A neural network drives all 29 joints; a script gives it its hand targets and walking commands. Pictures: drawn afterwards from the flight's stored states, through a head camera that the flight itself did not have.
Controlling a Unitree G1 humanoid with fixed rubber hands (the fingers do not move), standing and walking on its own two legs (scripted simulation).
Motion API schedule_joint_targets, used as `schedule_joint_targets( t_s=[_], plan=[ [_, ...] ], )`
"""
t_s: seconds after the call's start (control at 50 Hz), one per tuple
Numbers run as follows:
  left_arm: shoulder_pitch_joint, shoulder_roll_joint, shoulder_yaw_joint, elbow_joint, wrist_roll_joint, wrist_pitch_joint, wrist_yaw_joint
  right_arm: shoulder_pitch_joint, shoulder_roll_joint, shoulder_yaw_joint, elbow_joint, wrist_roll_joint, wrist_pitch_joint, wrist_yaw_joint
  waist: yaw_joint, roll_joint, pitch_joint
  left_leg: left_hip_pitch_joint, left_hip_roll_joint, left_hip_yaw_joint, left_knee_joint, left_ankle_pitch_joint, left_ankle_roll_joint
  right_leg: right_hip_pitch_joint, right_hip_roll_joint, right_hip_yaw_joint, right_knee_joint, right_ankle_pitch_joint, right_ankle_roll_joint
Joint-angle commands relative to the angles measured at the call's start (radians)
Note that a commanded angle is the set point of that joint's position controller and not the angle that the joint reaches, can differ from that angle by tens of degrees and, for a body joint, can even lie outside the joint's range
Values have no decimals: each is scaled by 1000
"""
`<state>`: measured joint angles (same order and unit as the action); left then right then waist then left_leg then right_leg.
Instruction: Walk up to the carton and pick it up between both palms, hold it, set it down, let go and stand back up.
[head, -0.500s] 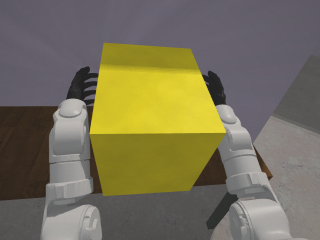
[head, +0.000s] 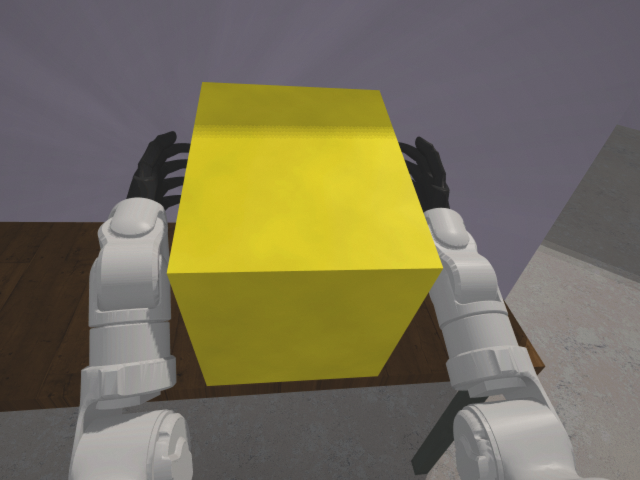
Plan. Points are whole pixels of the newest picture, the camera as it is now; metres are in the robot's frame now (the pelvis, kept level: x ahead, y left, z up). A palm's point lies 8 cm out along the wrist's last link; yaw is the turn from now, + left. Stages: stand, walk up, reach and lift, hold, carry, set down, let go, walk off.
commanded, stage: set down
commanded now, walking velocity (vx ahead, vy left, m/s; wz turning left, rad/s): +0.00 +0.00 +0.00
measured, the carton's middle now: (294, 236) +0.37 +0.01 +0.15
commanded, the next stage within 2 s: none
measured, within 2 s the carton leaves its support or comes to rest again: neither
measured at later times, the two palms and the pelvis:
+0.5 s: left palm (171, 226) +0.38 +0.16 +0.16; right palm (416, 229) +0.38 -0.15 +0.16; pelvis +0.02 -0.01 +0.00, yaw +1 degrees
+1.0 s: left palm (163, 225) +0.40 +0.18 +0.14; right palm (401, 226) +0.40 -0.14 +0.15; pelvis +0.01 +0.00 +0.00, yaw +1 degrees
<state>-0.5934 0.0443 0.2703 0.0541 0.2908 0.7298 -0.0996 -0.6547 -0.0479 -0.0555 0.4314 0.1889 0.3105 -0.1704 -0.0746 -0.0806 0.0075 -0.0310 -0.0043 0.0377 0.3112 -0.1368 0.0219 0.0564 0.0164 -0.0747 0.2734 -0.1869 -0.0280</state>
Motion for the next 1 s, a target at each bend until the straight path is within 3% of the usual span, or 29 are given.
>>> schedule_joint_targets(
  t_s=[0.0,0.06,0.08,0.18,0.24,0.34,0.4,0.44,0.48,0.58,0.64,0.74,0.8,0.84,0.9,0.98],
  plan=[
    [-570,-484,-392,-37,-112,-113,-115,-702,450,297,-199,-13,-123,111,-8,127,-271,203,-2,-1,-21,163,-31,-100,19,-39,-42,107,56],
    [-510,-469,-324,58,-64,-152,-127,-671,412,234,-118,-80,-190,138,12,97,-197,176,12,6,-69,44,-19,-78,14,-51,-59,1,55],
    [-485,-458,-297,92,-50,-161,-134,-670,409,219,-108,-97,-214,145,30,77,-172,158,12,9,-81,35,-9,-69,12,-52,-65,-7,50],
    [-438,-430,-233,162,-11,-196,-147,-605,391,166,10,-155,-276,164,48,34,-77,113,15,33,-113,-18,3,-37,3,-57,-73,-36,54],
    [-427,-450,-268,147,-23,-231,-146,-593,388,166,-23,-171,-330,162,36,57,-149,152,11,36,-78,99,-16,-13,2,-60,-63,55,52],
    [-483,-517,-441,16,-119,-338,-88,-636,414,256,-160,-152,-441,144,14,111,-412,283,4,15,41,450,-67,-5,21,-67,-25,314,51],
    [-500,-522,-497,-10,-148,-383,-56,-633,425,310,-183,-138,-467,135,10,122,-497,293,3,6,70,520,-74,16,21,-60,-4,410,58],
    [-490,-515,-507,-2,-146,-397,-47,-608,438,337,-174,-144,-464,130,16,101,-511,258,-3,6,67,502,-67,46,18,-55,10,469,72],
    [-454,-482,-454,53,-121,-384,-52,-567,439,340,-119,-130,-444,125,32,91,-442,202,-12,6,43,414,-46,77,1,-35,14,488,83],
    [-360,-427,-289,179,-42,-308,-114,-510,435,293,2,-143,-372,117,57,-5,-199,20,-19,30,-60,153,15,170,-34,-10,5,438,113],
    [-387,-415,-257,169,-31,-308,-130,-530,450,288,5,-132,-372,116,79,8,-196,2,-24,34,-61,160,21,195,-40,-4,14,445,114],
    [-498,-454,-325,125,-81,-390,-103,-577,467,262,-42,-167,-429,127,50,64,-362,81,-20,29,-12,284,-15,140,-21,-31,31,505,103],
    [-561,-469,-354,146,-99,-441,-76,-588,461,219,-5,-207,-458,137,40,86,-414,117,-11,31,-4,295,-33,90,-12,-48,25,457,92],
    [-587,-479,-360,193,-98,-458,-61,-589,446,167,47,-241,-462,148,31,94,-388,136,-2,29,-19,241,-39,27,-12,-54,0,357,81],
    [-581,-481,-313,301,-75,-461,-56,-588,406,64,152,-285,-459,169,31,99,-293,152,16,30,-54,134,-45,-66,-10,-65,-42,165,60],
    [-599,-487,-266,383,-59,-477,-45,-598,391,-33,236,-339,-474,190,43,93,-314,180,30,32,-56,132,-52,-101,-2,-79,-61,81,44]
  ],
)
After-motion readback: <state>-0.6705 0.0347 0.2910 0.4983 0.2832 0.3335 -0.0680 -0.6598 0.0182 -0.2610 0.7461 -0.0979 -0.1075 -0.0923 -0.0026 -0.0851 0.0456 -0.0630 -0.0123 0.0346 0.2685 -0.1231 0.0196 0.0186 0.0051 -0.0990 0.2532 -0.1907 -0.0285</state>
